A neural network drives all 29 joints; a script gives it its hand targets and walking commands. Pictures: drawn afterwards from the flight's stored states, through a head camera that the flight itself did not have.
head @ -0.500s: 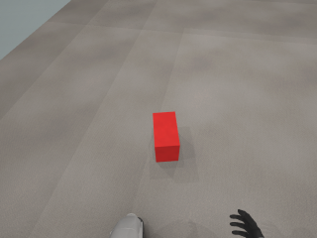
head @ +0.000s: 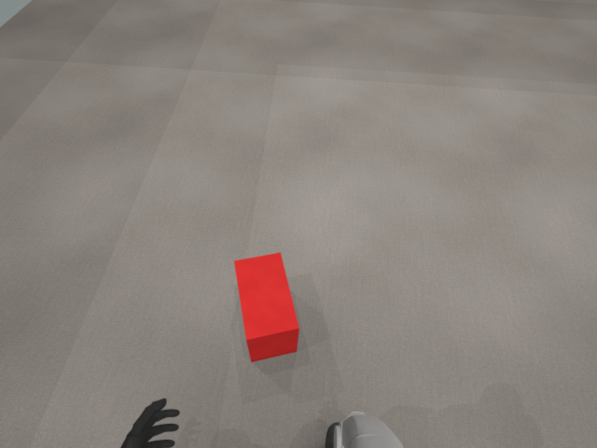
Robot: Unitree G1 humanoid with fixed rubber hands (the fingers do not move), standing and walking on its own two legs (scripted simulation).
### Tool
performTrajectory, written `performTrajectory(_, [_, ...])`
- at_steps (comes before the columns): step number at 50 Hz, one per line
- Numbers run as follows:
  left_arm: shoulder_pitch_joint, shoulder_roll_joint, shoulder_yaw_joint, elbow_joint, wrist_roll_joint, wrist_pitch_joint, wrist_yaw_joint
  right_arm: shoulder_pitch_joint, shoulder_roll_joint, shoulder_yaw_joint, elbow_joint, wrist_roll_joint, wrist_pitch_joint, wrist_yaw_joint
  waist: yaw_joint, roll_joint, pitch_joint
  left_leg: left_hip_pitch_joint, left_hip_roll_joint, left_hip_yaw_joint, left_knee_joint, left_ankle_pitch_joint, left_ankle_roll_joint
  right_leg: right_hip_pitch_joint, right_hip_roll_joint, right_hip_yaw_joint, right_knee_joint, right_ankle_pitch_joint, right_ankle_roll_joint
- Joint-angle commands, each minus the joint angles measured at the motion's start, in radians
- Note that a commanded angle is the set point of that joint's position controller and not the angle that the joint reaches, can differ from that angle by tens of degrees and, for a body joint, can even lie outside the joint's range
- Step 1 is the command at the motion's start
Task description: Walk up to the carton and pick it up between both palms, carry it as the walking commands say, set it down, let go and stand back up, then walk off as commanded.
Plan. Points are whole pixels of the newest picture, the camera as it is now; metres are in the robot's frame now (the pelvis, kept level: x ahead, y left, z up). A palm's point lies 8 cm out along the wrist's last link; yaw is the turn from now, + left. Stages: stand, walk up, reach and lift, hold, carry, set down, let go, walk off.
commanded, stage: walk up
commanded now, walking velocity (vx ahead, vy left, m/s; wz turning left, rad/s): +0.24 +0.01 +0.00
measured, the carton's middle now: (265, 307) +0.58 +0.06 -0.67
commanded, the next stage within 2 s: stand in 1.90 s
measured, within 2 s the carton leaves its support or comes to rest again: neither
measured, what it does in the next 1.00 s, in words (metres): walks ahead: right foot, then left foot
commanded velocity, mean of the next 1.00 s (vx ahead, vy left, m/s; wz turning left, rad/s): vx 0.07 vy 0.05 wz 0.00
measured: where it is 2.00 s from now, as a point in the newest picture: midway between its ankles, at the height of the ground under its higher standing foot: outside the picture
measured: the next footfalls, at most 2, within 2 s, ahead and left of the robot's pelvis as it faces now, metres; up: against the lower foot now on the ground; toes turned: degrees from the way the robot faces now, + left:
right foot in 0.06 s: +0.15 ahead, -0.12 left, +0.00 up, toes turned -3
left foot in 0.50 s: +0.19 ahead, +0.17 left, +0.00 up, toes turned -4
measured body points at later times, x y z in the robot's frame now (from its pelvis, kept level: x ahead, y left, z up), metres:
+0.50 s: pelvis +0.10 +0.01 +0.00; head +0.12 +0.00 +0.44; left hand +0.06 +0.24 -0.15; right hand +0.20 -0.23 -0.15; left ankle +0.15 +0.14 -0.74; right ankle +0.10 -0.13 -0.74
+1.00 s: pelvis +0.13 +0.03 +0.00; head +0.14 +0.03 +0.45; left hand +0.10 +0.26 -0.16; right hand +0.14 -0.20 -0.16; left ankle +0.15 +0.14 -0.74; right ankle +0.11 -0.12 -0.74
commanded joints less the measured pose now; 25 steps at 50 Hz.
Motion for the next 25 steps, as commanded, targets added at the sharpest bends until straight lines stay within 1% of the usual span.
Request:
performTrajectory(1, [0.095, 0.063, 0.018, -0.011, 0.001, -0.034, 0.019, -0.007, -0.167, -0.032, -0.017, 0.008, 0.012, -0.006, 0.062, 0.152, -0.008, -0.144, 0.147, -0.089, -0.005, 0.154, 0.112, 0.245, 0.046, -0.045, -0.151, 0.028, 0.003])
performTrajectory(2, [0.173, 0.096, 0.03, 0.021, 0.002, -0.049, 0.027, 0.005, -0.142, -0.023, -0.014, 0.011, 0.016, -0.006, 0.083, 0.062, -0.048, -0.184, 0.11, -0.069, 0.112, 0.104, 0.089, 0.367, 0.031, -0.029, -0.201, 0.034, 0.001])
performTrajectory(3, [0.277, 0.176, 0.05, 0.035, 0.004, -0.065, 0.033, 0.024, -0.085, -0.007, -0.028, 0.01, 0.015, -0.008, 0.119, -0.107, -0.141, -0.284, 0.05, -0.021, 0.333, -0.041, 0.048, 0.523, -0.156, 0.157, -0.219, 0.134, -0.02])
performTrajectory(4, [0.382, 0.286, 0.07, 0.065, -0.009, -0.055, 0.038, 0.07, -0.048, -0.01, -0.034, 0.014, 0.026, -0.011, 0.167, -0.305, -0.216, -0.483, -0.052, -0.009, 0.604, -0.38, 0.012, 0.598, -0.42, 0.507, -0.361, 0.056, -0.142])
performTrajectory(5, [0.389, 0.298, 0.075, 0.064, -0.025, -0.04, 0.048, 0.06, -0.112, -0.034, -0.024, -0.01, 0.051, -0.009, 0.159, -0.15, -0.185, -0.495, -0.005, -0.134, 0.752, -0.353, 0.007, 0.505, -0.459, 0.662, -0.418, 0.007, -0.166])
performTrajectory(6, [0.3, 0.255, 0.064, 0.05, -0.021, -0.037, 0.06, 0.01, -0.114, -0.033, -0.036, -0.012, 0.062, 0.0, 0.124, -0.06, -0.087, -0.506, 0.022, -0.166, 0.785, -0.25, 0.0, 0.407, -0.434, 0.573, -0.41, 0.024, -0.151])
performTrajectory(7, [0.241, 0.206, 0.055, 0.043, -0.012, -0.04, 0.059, -0.012, -0.08, -0.025, -0.039, -0.004, 0.066, 0.009, 0.096, -0.069, -0.049, -0.477, 0.042, -0.175, 0.771, -0.158, 0.0, 0.329, -0.373, 0.441, -0.397, 0.079, -0.134])
performTrajectory(8, [0.202, 0.157, 0.044, 0.044, -0.011, -0.045, 0.055, -0.006, -0.066, -0.024, -0.035, 0.005, 0.072, 0.019, 0.068, -0.122, -0.035, -0.449, 0.047, -0.165, 0.749, -0.092, 0.002, 0.279, -0.302, 0.331, -0.41, 0.093, -0.114])
performTrajectory(9, [0.181, 0.125, 0.037, 0.048, -0.009, -0.049, 0.051, 0.012, -0.064, -0.027, -0.028, 0.007, 0.079, 0.025, 0.055, -0.156, -0.044, -0.411, 0.038, -0.148, 0.738, -0.062, 0.005, 0.248, -0.262, 0.256, -0.418, 0.101, -0.098])
performTrajectory(10, [0.185, 0.107, 0.033, 0.054, -0.006, -0.053, 0.048, 0.013, -0.062, -0.029, -0.026, 0.005, 0.085, 0.028, 0.055, -0.169, -0.052, -0.393, 0.026, -0.131, 0.739, -0.037, 0.004, 0.237, -0.242, 0.213, -0.413, 0.137, -0.092])
performTrajectory(11, [0.202, 0.099, 0.03, 0.061, -0.005, -0.057, 0.047, 0.002, -0.061, -0.029, -0.028, 0.004, 0.09, 0.029, 0.057, -0.165, -0.053, -0.393, 0.02, -0.121, 0.727, -0.013, 0.002, 0.242, -0.232, 0.188, -0.409, 0.178, -0.09])
performTrajectory(12, [0.224, 0.098, 0.027, 0.07, -0.003, -0.062, 0.047, -0.019, -0.058, -0.027, -0.034, 0.003, 0.094, 0.03, 0.061, -0.163, -0.047, -0.404, 0.017, -0.113, 0.707, 0.009, -0.001, 0.248, -0.227, 0.172, -0.412, 0.19, -0.09])
performTrajectory(14, [0.262, 0.108, 0.025, 0.087, 0.002, -0.069, 0.049, -0.079, -0.055, -0.023, -0.053, 0.002, 0.098, 0.032, 0.075, -0.174, -0.03, -0.438, 0.016, -0.1, 0.645, 0.043, -0.009, 0.266, -0.224, 0.159, -0.433, 0.146, -0.095])
performTrajectory(16, [0.285, 0.125, 0.018, 0.1, 0.012, -0.073, 0.054, -0.143, -0.06, -0.017, -0.08, -0.002, 0.096, 0.033, 0.086, -0.185, -0.007, -0.465, 0.013, -0.094, 0.559, 0.07, -0.014, 0.276, -0.223, 0.159, -0.454, 0.089, -0.109])
performTrajectory(17, [0.248, 0.11, 0.006, 0.096, 0.011, -0.074, 0.055, -0.153, -0.057, -0.016, -0.083, 0.011, 0.099, 0.023, 0.069, -0.183, 0.012, -0.402, -0.014, -0.104, 0.466, 0.069, 0.0, 0.247, -0.199, 0.099, -0.412, 0.316, -0.115])
performTrajectory(18, [0.227, 0.079, -0.007, 0.117, -0.002, -0.069, 0.058, -0.188, -0.015, 0.003, -0.098, 0.027, 0.093, 0.011, 0.044, -0.243, -0.013, -0.298, -0.049, -0.096, 0.364, 0.036, 0.007, 0.248, -0.109, 0.006, -0.329, 0.622, -0.135])
performTrajectory(19, [0.249, 0.114, 0.005, 0.128, -0.002, -0.067, 0.057, -0.202, -0.025, 0.001, -0.099, 0.029, 0.088, -0.001, 0.055, -0.262, -0.052, -0.296, -0.091, -0.045, 0.36, 0.025, 0.013, 0.297, -0.109, -0.001, -0.298, 0.735, -0.159])
performTrajectory(20, [0.264, 0.131, 0.011, 0.129, 0.0, -0.062, 0.057, -0.192, -0.035, 0.0, -0.092, 0.028, 0.085, -0.011, 0.06, -0.247, -0.088, -0.283, -0.088, -0.039, 0.344, 0.024, 0.015, 0.327, -0.135, 0.011, -0.276, 0.744, -0.176])
performTrajectory(21, [0.275, 0.136, 0.014, 0.128, 0.001, -0.055, 0.057, -0.19, -0.043, -0.002, -0.087, 0.026, 0.083, -0.015, 0.067, -0.212, -0.11, -0.259, -0.081, -0.044, 0.311, 0.026, 0.016, 0.332, -0.153, 0.037, -0.266, 0.684, -0.186])
performTrajectory(22, [0.274, 0.138, 0.017, 0.127, 0.001, -0.047, 0.057, -0.186, -0.041, -0.001, -0.084, 0.025, 0.082, -0.016, 0.064, -0.175, -0.116, -0.214, -0.072, -0.053, 0.241, 0.056, 0.019, 0.315, -0.168, 0.058, -0.263, 0.573, -0.184])
performTrajectory(23, [0.252, 0.142, 0.021, 0.125, -0.004, -0.037, 0.058, -0.171, -0.044, -0.001, -0.08, 0.023, 0.078, -0.016, 0.049, -0.143, -0.115, -0.141, -0.066, -0.052, 0.125, 0.135, 0.024, 0.281, -0.166, 0.07, -0.252, 0.425, -0.166])
performTrajectory(24, [0.251, 0.132, 0.021, 0.125, -0.011, -0.027, 0.059, -0.157, -0.071, -0.004, -0.074, 0.02, 0.07, -0.019, 0.044, -0.095, -0.107, -0.055, -0.045, -0.076, 0.009, 0.238, 0.025, 0.227, -0.151, 0.084, -0.244, 0.257, -0.124])
performTrajectory(25, [0.278, 0.085, 0.01, 0.13, -0.014, -0.02, 0.057, -0.135, -0.122, -0.009, -0.07, 0.013, 0.057, -0.023, 0.048, -0.006, -0.121, 0.033, 0.049, -0.15, -0.039, 0.322, 0.028, 0.171, -0.119, 0.07, -0.22, 0.092, -0.073])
